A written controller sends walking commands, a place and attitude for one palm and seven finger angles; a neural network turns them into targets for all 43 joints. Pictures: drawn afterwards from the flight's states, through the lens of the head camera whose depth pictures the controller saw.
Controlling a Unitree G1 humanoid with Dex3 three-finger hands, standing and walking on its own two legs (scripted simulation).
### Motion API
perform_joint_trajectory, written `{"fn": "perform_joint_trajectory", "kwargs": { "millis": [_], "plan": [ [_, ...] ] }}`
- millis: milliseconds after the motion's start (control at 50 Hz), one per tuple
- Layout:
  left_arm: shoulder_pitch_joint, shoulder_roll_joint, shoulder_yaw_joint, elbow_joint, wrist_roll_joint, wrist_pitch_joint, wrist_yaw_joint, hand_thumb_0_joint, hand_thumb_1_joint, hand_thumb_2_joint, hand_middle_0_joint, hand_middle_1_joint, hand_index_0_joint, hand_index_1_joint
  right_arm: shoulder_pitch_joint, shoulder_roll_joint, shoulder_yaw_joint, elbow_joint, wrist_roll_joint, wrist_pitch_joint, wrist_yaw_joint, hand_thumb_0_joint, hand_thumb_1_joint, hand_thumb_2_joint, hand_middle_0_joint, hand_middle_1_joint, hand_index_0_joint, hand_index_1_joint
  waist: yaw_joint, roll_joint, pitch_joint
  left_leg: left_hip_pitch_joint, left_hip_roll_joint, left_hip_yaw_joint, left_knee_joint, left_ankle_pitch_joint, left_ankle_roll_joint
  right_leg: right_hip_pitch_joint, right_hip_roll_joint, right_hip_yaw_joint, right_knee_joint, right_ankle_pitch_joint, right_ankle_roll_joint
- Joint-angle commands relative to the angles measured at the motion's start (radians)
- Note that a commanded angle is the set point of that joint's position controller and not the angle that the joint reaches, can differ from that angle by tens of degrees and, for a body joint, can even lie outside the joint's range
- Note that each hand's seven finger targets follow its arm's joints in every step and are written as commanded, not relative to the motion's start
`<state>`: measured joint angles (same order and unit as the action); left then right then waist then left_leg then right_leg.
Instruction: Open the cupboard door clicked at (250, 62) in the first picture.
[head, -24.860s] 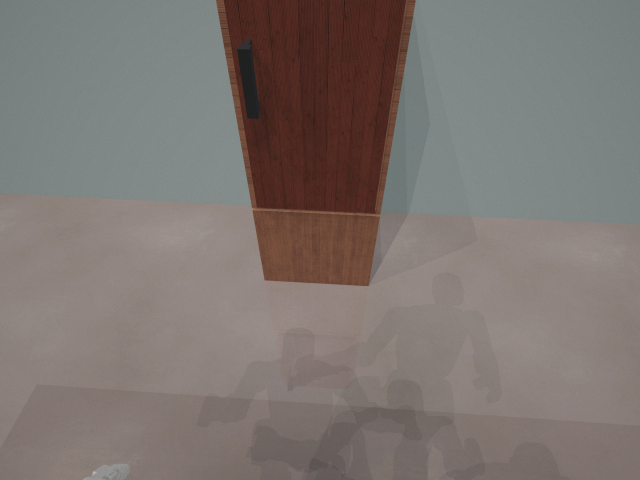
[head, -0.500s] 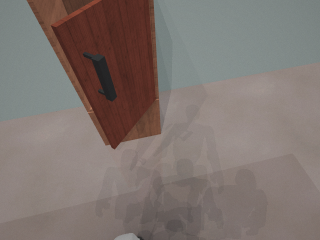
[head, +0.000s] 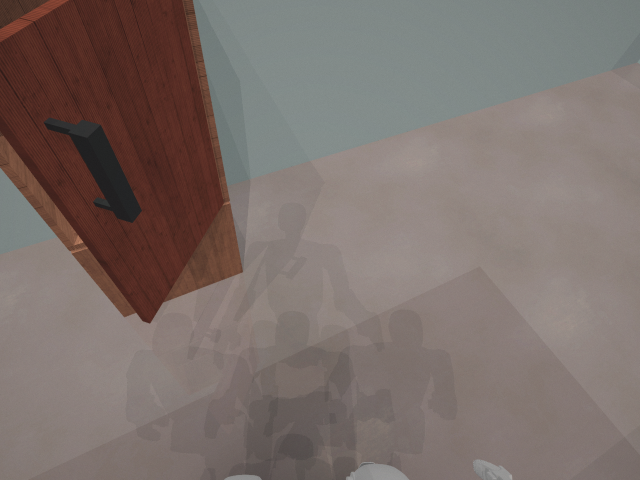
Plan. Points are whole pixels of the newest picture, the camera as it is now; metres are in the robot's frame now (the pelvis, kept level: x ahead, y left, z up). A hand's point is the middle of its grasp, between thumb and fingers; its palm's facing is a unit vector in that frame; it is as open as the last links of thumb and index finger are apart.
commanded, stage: walk to a spot facing it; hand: left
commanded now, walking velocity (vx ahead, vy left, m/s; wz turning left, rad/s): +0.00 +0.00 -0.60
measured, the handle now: (95, 172) +0.45 +0.35 +0.08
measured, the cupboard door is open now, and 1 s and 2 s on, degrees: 46 46 46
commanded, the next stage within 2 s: none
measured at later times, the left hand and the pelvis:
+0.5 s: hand (232, 471) +0.14 +0.13 -0.16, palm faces -0.28 -0.93 -0.24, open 7.4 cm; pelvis +0.00 -0.04 +0.00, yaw -17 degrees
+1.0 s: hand (357, 367) +0.30 -0.04 -0.16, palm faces -0.63 -0.75 -0.21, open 7.4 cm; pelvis +0.07 -0.11 -0.01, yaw -37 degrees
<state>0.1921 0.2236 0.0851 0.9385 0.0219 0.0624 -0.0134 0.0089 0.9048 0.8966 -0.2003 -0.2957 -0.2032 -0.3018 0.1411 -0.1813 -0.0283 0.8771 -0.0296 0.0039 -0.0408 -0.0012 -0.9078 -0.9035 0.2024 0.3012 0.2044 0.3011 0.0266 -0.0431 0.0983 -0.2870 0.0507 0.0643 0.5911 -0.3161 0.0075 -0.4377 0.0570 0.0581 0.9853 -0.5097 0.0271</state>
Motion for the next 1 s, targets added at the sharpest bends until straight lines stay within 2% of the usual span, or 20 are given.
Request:
{"fn": "perform_joint_trajectory", "kwargs": {
  "millis": [0,120,180,200,220,240,340,440,520,540,560,580,600,660,700,860,920,940,960,980],
  "plan": [
    [-0.021,0.065,0.019,-0.107,0.0,-0.019,-0.018,0.0,0.9,0.9,-0.2,-0.3,-0.2,-0.3,0.07,-0.183,-0.044,-0.052,-0.004,-0.011,-0.017,0.0,-0.9,-0.9,0.2,0.3,0.2,0.3,-0.022,0.226,-0.115,0.178,0.254,-0.112,-0.222,0.562,0.13,-0.127,-0.083,-0.051,0.159,0.052,0.03],
    [-0.075,0.047,0.006,-0.124,0.001,-0.027,-0.026,0.0,0.9,0.9,-0.2,-0.3,-0.2,-0.3,0.144,-0.211,-0.065,-0.02,-0.004,-0.004,-0.005,0.0,-0.9,-0.9,0.2,0.3,0.2,0.3,-0.066,0.262,-0.13,0.196,0.271,-0.017,-0.175,0.532,0.112,0.016,-0.067,-0.147,-0.196,0.067,0.008],
    [-0.005,0.07,0.012,-0.101,-0.001,-0.037,-0.022,0.0,0.9,0.9,-0.2,-0.3,-0.2,-0.3,0.116,-0.228,-0.073,-0.025,0.002,0.004,0.003,0.0,-0.9,-0.9,0.2,0.3,0.2,0.3,-0.022,0.219,-0.149,0.124,0.262,0.03,-0.062,0.441,0.053,0.196,-0.052,-0.167,-0.431,0.239,-0.02],
    [0.064,0.118,0.023,-0.08,0.002,-0.046,-0.015,0.0,0.9,0.9,-0.2,-0.3,-0.2,-0.3,0.107,-0.211,-0.073,-0.032,0.01,0.006,0.008,0.0,-0.9,-0.9,0.2,0.3,0.2,0.3,0.016,0.118,-0.172,0.023,0.225,0.067,0.072,0.322,0.002,0.353,-0.104,-0.1,-0.56,0.399,-0.046],
    [0.112,0.247,0.047,-0.07,0.014,-0.062,0.003,0.0,0.9,0.9,-0.2,-0.3,-0.2,-0.3,0.106,-0.126,-0.055,-0.071,0.02,0.01,0.018,0.0,-0.9,-0.9,0.2,0.3,0.2,0.3,0.035,-0.248,-0.197,-0.244,0.079,0.157,0.317,-0.107,-0.066,0.524,-0.377,0.277,-0.647,0.689,-0.152],
    [0.157,0.294,0.051,-0.056,-0.003,-0.054,0.018,0.0,0.9,0.9,-0.2,-0.3,-0.2,-0.3,0.038,-0.14,-0.048,-0.094,0.021,0.023,0.012,0.0,-0.9,-0.9,0.2,0.3,0.2,0.3,0.083,-0.256,-0.177,-0.3,0.037,0.024,0.48,-0.36,-0.073,0.445,-0.476,0.343,-0.637,0.807,-0.248],
    [-0.022,0.177,0.029,-0.104,0.003,-0.042,0.04,0.0,0.9,0.9,-0.2,-0.3,-0.2,-0.3,0.054,-0.118,-0.049,-0.035,0.017,0.037,0.015,0.0,-0.9,-0.9,0.2,0.3,0.2,0.3,-0.015,-0.105,-0.147,-0.235,0.043,-0.045,0.518,-0.128,-0.08,0.289,-0.287,0.198,-0.604,0.614,-0.211],
    [-0.017,0.193,0.033,-0.099,0.009,-0.039,0.031,0.0,0.9,0.9,-0.2,-0.3,-0.2,-0.3,0.062,-0.104,-0.049,-0.038,0.02,0.032,0.016,0.0,-0.9,-0.9,0.2,0.3,0.2,0.3,-0.016,-0.104,-0.122,-0.157,0.003,-0.034,0.312,-0.121,-0.073,0.233,-0.268,0.253,-0.628,0.481,-0.219],
    [-0.031,0.183,0.035,-0.099,0.005,-0.037,0.017,0.0,0.9,0.9,-0.2,-0.3,-0.2,-0.3,0.127,-0.109,-0.045,-0.034,0.017,0.01,0.014,0.0,-0.9,-0.9,0.2,0.3,0.2,0.3,-0.042,-0.103,-0.123,0.028,-0.032,-0.014,0.029,-0.082,-0.057,0.127,-0.217,0.313,-0.638,0.12,-0.185],
    [-0.058,0.167,0.032,-0.108,-0.001,-0.036,0.012,0.0,0.9,0.9,-0.2,-0.3,-0.2,-0.3,0.186,-0.127,-0.046,-0.015,0.013,-0.002,0.011,0.0,-0.9,-0.9,0.2,0.3,0.2,0.3,-0.077,-0.072,-0.118,0.182,-0.023,-0.018,-0.113,-0.042,-0.046,-0.005,-0.18,0.288,-0.605,-0.012,-0.152],
    [-0.06,0.098,0.017,-0.132,-0.005,-0.034,0.002,0.0,0.9,0.9,-0.2,-0.3,-0.2,-0.3,0.257,-0.201,-0.058,0.003,0.001,-0.015,0.001,0.0,-0.9,-0.9,0.2,0.3,0.2,0.3,-0.109,0.157,-0.115,0.33,0.15,-0.221,-0.278,-0.234,0.013,-0.21,-0.062,0.191,-0.431,-0.127,-0.098],
    [-0.088,0.056,0.008,-0.17,-0.009,-0.038,-0.009,0.0,0.9,0.9,-0.2,-0.3,-0.2,-0.3,0.324,-0.299,-0.075,0.004,-0.016,-0.019,-0.006,0.0,-0.9,-0.9,0.2,0.3,0.2,0.3,-0.137,0.408,-0.092,0.342,0.426,-0.563,-0.431,-0.447,0.122,-0.343,0.041,-0.038,-0.112,-0.144,-0.033],
    [-0.17,0.094,0.022,-0.197,0.003,-0.049,-0.025,0.0,0.9,0.9,-0.2,-0.3,-0.2,-0.3,0.299,-0.309,-0.078,-0.005,-0.013,-0.023,-0.01,0.0,-0.9,-0.9,0.2,0.3,0.2,0.3,-0.137,0.259,-0.034,0.195,0.489,-0.594,-0.487,-0.468,0.181,-0.335,-0.067,-0.004,0.035,-0.062,-0.034],
    [-0.123,0.068,0.025,-0.143,0.016,-0.056,-0.049,0.0,0.9,0.9,-0.2,-0.3,-0.2,-0.3,0.184,-0.191,-0.045,-0.024,-0.011,-0.045,0.003,0.0,-0.9,-0.9,0.2,0.3,0.2,0.3,-0.053,0.182,0.003,0.135,0.318,-0.279,-0.425,-0.188,0.101,-0.307,-0.122,-0.04,0.186,0.154,-0.014],
    [-0.117,0.032,0.011,-0.131,0.013,-0.052,-0.056,0.0,0.9,0.9,-0.2,-0.3,-0.2,-0.3,0.236,-0.161,-0.036,-0.003,-0.006,-0.057,0.0,0.0,-0.9,-0.9,0.2,0.3,0.2,0.3,-0.062,0.195,-0.034,0.215,0.263,-0.11,-0.377,0.063,0.08,-0.303,-0.129,-0.075,0.153,0.224,-0.002],
    [-0.222,0.014,-0.006,-0.142,0.006,-0.059,-0.061,0.0,0.9,0.9,-0.2,-0.3,-0.2,-0.3,0.32,-0.179,-0.047,0.054,-0.015,-0.055,0.017,0.0,-0.9,-0.9,0.2,0.3,0.2,0.3,-0.094,0.218,-0.019,0.202,0.303,0.091,-0.325,0.227,0.077,-0.094,-0.115,-0.187,-0.247,0.209,-0.025],
    [-0.045,0.06,0.009,-0.088,0.009,-0.075,-0.053,0.0,0.9,0.9,-0.2,-0.3,-0.2,-0.3,0.273,-0.199,-0.051,0.049,-0.007,-0.049,0.025,0.0,-0.9,-0.9,0.2,0.3,0.2,0.3,0.007,0.16,-0.109,0.14,0.274,0.176,-0.059,0.409,0.035,0.229,-0.041,-0.242,-0.402,0.221,-0.074],
    [0.142,0.131,0.029,-0.026,0.011,-0.088,-0.043,0.0,0.9,0.9,-0.2,-0.3,-0.2,-0.3,0.234,-0.182,-0.043,0.036,0.007,-0.051,0.033,0.0,-0.9,-0.9,0.2,0.3,0.2,0.3,0.099,0.043,-0.194,-0.05,0.221,0.223,0.183,0.406,-0.004,0.545,-0.089,-0.156,-0.458,0.204,-0.12],
    [0.309,0.282,0.075,0.014,0.008,-0.099,-0.021,0.0,0.9,0.9,-0.2,-0.3,-0.2,-0.3,0.201,-0.098,-0.021,-0.021,0.03,-0.054,0.043,0.0,-0.9,-0.9,0.2,0.3,0.2,0.3,0.163,-0.303,-0.3,-0.407,0.053,0.231,0.556,-0.24,-0.067,0.809,-0.429,0.378,-0.612,0.146,-0.246],
    [0.323,0.316,0.072,0.026,-0.018,-0.091,-0.005,0.0,0.9,0.9,-0.2,-0.3,-0.2,-0.3,0.084,-0.128,-0.031,-0.057,0.023,-0.051,0.035,0.0,-0.9,-0.9,0.2,0.3,0.2,0.3,0.167,-0.225,-0.224,-0.522,0.048,0.032,0.727,-0.335,-0.055,0.707,-0.502,0.536,-0.72,0.198,-0.295]
  ]
}}
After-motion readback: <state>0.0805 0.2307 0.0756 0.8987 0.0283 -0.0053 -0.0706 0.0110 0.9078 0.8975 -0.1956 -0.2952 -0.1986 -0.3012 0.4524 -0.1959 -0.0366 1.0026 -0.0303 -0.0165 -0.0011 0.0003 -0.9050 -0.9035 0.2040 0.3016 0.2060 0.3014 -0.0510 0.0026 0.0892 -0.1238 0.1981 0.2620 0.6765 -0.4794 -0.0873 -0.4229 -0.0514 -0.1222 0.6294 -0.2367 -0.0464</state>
